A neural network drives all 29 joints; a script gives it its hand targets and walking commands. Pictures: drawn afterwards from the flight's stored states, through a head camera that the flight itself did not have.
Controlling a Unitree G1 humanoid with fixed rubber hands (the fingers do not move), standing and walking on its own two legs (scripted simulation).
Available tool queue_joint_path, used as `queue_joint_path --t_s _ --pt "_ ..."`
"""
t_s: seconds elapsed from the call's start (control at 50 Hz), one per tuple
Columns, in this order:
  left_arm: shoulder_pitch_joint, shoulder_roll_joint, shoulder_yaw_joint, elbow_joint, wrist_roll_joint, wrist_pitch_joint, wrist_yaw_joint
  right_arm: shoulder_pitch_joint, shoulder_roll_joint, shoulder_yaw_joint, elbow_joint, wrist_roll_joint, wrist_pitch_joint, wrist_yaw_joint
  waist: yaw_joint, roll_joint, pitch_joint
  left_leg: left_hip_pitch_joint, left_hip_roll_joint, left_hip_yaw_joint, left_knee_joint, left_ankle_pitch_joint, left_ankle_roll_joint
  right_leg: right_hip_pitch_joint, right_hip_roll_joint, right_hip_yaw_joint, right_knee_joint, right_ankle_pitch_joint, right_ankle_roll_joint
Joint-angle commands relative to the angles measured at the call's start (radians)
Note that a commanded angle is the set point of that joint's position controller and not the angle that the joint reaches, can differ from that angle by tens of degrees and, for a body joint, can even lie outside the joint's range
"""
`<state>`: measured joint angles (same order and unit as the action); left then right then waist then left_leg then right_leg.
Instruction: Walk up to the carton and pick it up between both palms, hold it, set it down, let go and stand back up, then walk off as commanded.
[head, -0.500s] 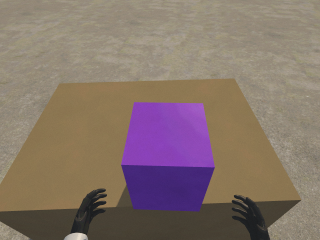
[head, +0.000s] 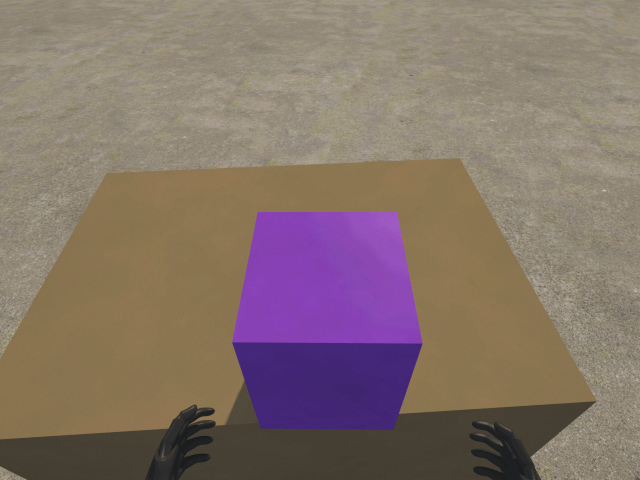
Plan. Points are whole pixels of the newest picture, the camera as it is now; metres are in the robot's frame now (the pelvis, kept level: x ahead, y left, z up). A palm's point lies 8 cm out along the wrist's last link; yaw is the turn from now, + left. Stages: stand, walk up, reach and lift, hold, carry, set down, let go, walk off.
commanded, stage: set down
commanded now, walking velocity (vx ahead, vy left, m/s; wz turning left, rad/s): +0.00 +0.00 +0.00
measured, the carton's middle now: (326, 323) +0.36 +0.04 -0.02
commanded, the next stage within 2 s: let go in 0.48 s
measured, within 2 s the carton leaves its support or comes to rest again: neither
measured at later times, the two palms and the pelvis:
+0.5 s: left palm out of the picture +0.15 +0.22 -0.07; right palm out of the picture +0.15 -0.22 -0.08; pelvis +0.00 -0.01 +0.00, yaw +0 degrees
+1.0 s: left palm out of the picture +0.14 +0.22 -0.08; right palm out of the picture +0.14 -0.24 -0.08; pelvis -0.01 -0.01 +0.00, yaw -1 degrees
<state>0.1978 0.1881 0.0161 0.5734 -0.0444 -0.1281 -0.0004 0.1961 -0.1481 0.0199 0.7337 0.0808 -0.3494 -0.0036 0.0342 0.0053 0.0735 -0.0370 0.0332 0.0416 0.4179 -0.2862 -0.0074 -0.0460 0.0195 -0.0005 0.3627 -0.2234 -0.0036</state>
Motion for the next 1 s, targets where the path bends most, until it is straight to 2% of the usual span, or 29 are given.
queue_joint_path --t_s 0.0,0.02,0.08,0.1,0.2,0.22,0.24,0.26,0.28,0.3,0.32,0.34,0.36,0.4,0.42,0.44,0.46,0.48,0.52,0.54,0.56,0.58,0.62,0.66,0.74,0.82,0.88,0.9,0.98 --pt "-0.042 0.073 0.024 -0.107 0.026 0.020 0.014 -0.045 -0.115 -0.049 -0.026 -0.021 -0.011 0.009 -0.006 0.051 -0.065 -0.026 -0.026 0.009 -0.048 0.478 -0.078 0.022 0.023 0.002 -0.059 0.181 -0.034" --pt "-0.047 0.075 0.025 -0.152 0.023 0.022 0.012 -0.063 -0.108 -0.052 -0.074 -0.006 -0.015 0.008 0.007 0.063 -0.075 -0.008 -0.027 0.012 -0.041 0.494 -0.080 0.013 0.023 -0.002 -0.069 0.184 -0.032" --pt "-0.028 0.081 0.034 -0.208 0.015 0.041 0.003 -0.009 -0.100 -0.041 -0.132 -0.013 -0.013 -0.006 -0.016 -0.020 -0.078 0.007 -0.036 0.016 -0.042 0.459 -0.058 0.038 0.011 0.010 -0.068 0.243 -0.012" --pt "-0.013 0.065 0.039 -0.177 0.037 0.064 0.003 -0.033 -0.119 -0.036 -0.077 -0.022 0.003 0.005 -0.008 0.025 -0.052 0.011 -0.033 0.017 -0.047 0.446 -0.070 0.024 0.013 -0.005 -0.067 0.226 -0.016" --pt "-0.044 0.080 0.024 -0.163 0.034 0.120 0.005 -0.060 -0.110 -0.055 -0.091 -0.056 0.040 0.003 -0.007 0.005 -0.040 -0.009 -0.024 0.020 -0.066 0.358 -0.055 -0.004 0.017 -0.005 -0.074 0.131 -0.017" --pt "-0.040 0.078 0.021 -0.225 0.032 0.107 0.009 -0.030 -0.119 -0.059 -0.161 -0.034 0.033 0.006 -0.011 0.030 -0.038 -0.026 -0.020 0.025 -0.070 0.381 -0.061 0.025 0.025 -0.016 -0.070 0.135 -0.017" --pt "-0.071 0.070 0.019 -0.202 0.049 0.130 0.010 -0.038 -0.108 -0.069 -0.100 -0.065 0.052 0.006 -0.025 0.030 -0.032 -0.016 -0.030 0.026 -0.072 0.363 -0.056 0.016 0.012 -0.011 -0.084 0.146 -0.015" --pt "-0.070 0.073 0.018 -0.273 0.036 0.126 0.020 -0.047 -0.121 -0.067 -0.179 -0.055 0.042 0.009 -0.009 0.040 -0.062 -0.009 -0.021 0.025 -0.069 0.384 -0.055 0.026 0.023 -0.020 -0.069 0.160 -0.017" --pt "-0.054 0.094 0.024 -0.211 0.034 0.148 0.011 -0.032 -0.103 -0.042 -0.155 -0.054 0.061 -0.001 -0.018 0.008 -0.011 -0.024 -0.029 0.031 -0.069 0.346 -0.053 0.014 0.015 -0.008 -0.074 0.155 -0.007" --pt "-0.052 0.075 0.023 -0.254 0.034 0.149 0.012 -0.044 -0.121 -0.059 -0.182 -0.063 0.059 0.002 -0.014 0.037 -0.050 -0.010 -0.023 0.031 -0.065 0.368 -0.057 0.021 0.015 -0.011 -0.064 0.165 -0.008" --pt "-0.040 0.059 0.011 -0.197 0.051 0.166 0.013 -0.041 -0.119 -0.066 -0.119 -0.072 0.088 0.008 -0.022 0.029 0.000 -0.010 -0.020 0.029 -0.076 0.332 -0.055 -0.001 0.015 -0.007 -0.083 0.135 -0.015" --pt "-0.033 0.079 0.025 -0.217 0.053 0.169 0.006 -0.019 -0.104 -0.051 -0.163 -0.074 0.085 -0.001 -0.021 0.011 -0.007 -0.010 -0.025 0.032 -0.076 0.344 -0.051 0.004 0.005 -0.011 -0.082 0.155 -0.003" --pt "-0.040 0.067 0.019 -0.151 0.075 0.203 0.005 -0.036 -0.115 -0.065 -0.076 -0.083 0.105 0.008 -0.018 0.047 0.005 0.003 -0.027 0.026 -0.080 0.340 -0.054 -0.009 0.005 -0.021 -0.088 0.139 -0.010" --pt "-0.047 0.081 0.030 -0.171 0.051 0.204 0.001 -0.040 -0.116 -0.061 -0.146 -0.087 0.102 -0.002 -0.011 -0.019 -0.013 -0.001 -0.028 0.042 -0.082 0.324 -0.045 0.002 0.011 -0.015 -0.079 0.166 -0.002" --pt "-0.054 0.099 0.038 -0.198 0.067 0.194 0.008 -0.044 -0.109 -0.056 -0.155 -0.081 0.104 0.003 0.002 0.019 -0.029 -0.019 -0.032 0.046 -0.080 0.341 -0.043 0.035 0.001 -0.012 -0.072 0.192 0.003" --pt "-0.071 0.091 0.029 -0.172 0.064 0.204 0.011 -0.050 -0.118 -0.065 -0.135 -0.088 0.105 0.005 -0.014 0.011 -0.028 -0.021 -0.031 0.038 -0.074 0.343 -0.042 0.024 0.006 -0.012 -0.068 0.200 0.003" --pt "-0.075 0.092 0.031 -0.235 0.048 0.198 0.010 -0.042 -0.107 -0.075 -0.162 -0.090 0.096 -0.002 -0.010 0.032 -0.073 -0.003 -0.032 0.046 -0.065 0.373 -0.048 0.022 0.012 -0.011 -0.057 0.221 0.002" --pt "-0.058 0.094 0.025 -0.205 0.052 0.204 0.013 -0.054 -0.119 -0.074 -0.155 -0.092 0.095 0.004 -0.013 -0.012 -0.055 -0.002 -0.033 0.041 -0.063 0.356 -0.041 0.012 0.006 -0.010 -0.060 0.237 0.004" --pt "-0.047 0.118 0.038 -0.191 0.051 0.206 0.005 -0.045 -0.111 -0.056 -0.162 -0.091 0.094 -0.006 -0.005 -0.019 -0.052 0.008 -0.030 0.043 -0.060 0.346 -0.040 0.011 0.008 -0.008 -0.056 0.246 0.009" --pt "-0.039 0.116 0.038 -0.236 0.037 0.191 0.003 -0.021 -0.104 -0.060 -0.197 -0.079 0.080 -0.008 -0.019 -0.007 -0.079 0.003 -0.030 0.044 -0.050 0.375 -0.042 0.023 0.006 -0.005 -0.052 0.262 0.013" --pt "-0.038 0.100 0.031 -0.175 0.039 0.206 -0.003 -0.037 -0.099 -0.053 -0.139 -0.091 0.094 -0.009 -0.013 -0.032 -0.035 -0.004 -0.028 0.043 -0.065 0.322 -0.034 -0.005 0.001 -0.003 -0.062 0.226 0.017" --pt "-0.066 0.105 0.032 -0.188 0.060 0.213 -0.002 -0.046 -0.113 -0.072 -0.139 -0.095 0.104 -0.004 -0.019 0.018 -0.038 0.003 -0.024 0.044 -0.066 0.304 -0.038 -0.021 0.006 -0.019 -0.057 0.179 0.011" --pt "-0.083 0.108 0.017 -0.188 0.048 0.226 0.001 -0.059 -0.109 -0.079 -0.123 -0.093 0.118 -0.001 -0.032 0.032 -0.033 -0.011 -0.021 0.049 -0.066 0.260 -0.038 -0.027 0.001 -0.015 -0.060 0.137 0.005" --pt "-0.067 0.112 0.022 -0.180 0.042 0.231 0.002 -0.061 -0.111 -0.071 -0.125 -0.093 0.124 0.002 -0.012 0.008 -0.028 -0.012 -0.024 0.054 -0.070 0.259 -0.034 -0.029 0.003 -0.017 -0.061 0.154 0.010" --pt "-0.082 0.118 0.022 -0.194 0.043 0.237 0.011 -0.074 -0.129 -0.093 -0.113 -0.101 0.133 0.008 -0.020 -0.004 -0.036 -0.019 -0.020 0.046 -0.071 0.227 -0.035 -0.043 0.008 -0.017 -0.053 0.107 0.005" --pt "-0.070 0.104 0.021 -0.192 0.054 0.246 0.018 -0.070 -0.132 -0.105 -0.107 -0.097 0.132 0.016 -0.019 0.025 -0.055 -0.045 -0.018 0.044 -0.071 0.247 -0.029 -0.030 0.002 -0.021 -0.044 0.135 -0.001" --pt "-0.076 0.113 0.011 -0.182 0.040 0.244 0.010 -0.080 -0.143 -0.081 -0.107 -0.088 0.131 0.017 -0.020 -0.038 -0.053 -0.041 -0.023 0.051 -0.070 0.250 -0.029 -0.021 0.004 -0.011 -0.048 0.158 0.008" --pt "-0.092 0.121 0.018 -0.203 0.049 0.238 0.013 -0.078 -0.147 -0.092 -0.113 -0.102 0.131 0.018 -0.022 0.000 -0.084 -0.040 -0.022 0.043 -0.067 0.251 -0.031 0.004 0.004 -0.014 -0.038 0.170 0.003" --pt "-0.099 0.113 0.019 -0.188 0.042 0.231 0.018 -0.103 -0.140 -0.089 -0.125 -0.096 0.128 0.021 -0.018 -0.010 -0.078 -0.013 -0.022 0.048 -0.066 0.261 -0.028 -0.042 0.001 -0.015 -0.052 0.158 0.005"
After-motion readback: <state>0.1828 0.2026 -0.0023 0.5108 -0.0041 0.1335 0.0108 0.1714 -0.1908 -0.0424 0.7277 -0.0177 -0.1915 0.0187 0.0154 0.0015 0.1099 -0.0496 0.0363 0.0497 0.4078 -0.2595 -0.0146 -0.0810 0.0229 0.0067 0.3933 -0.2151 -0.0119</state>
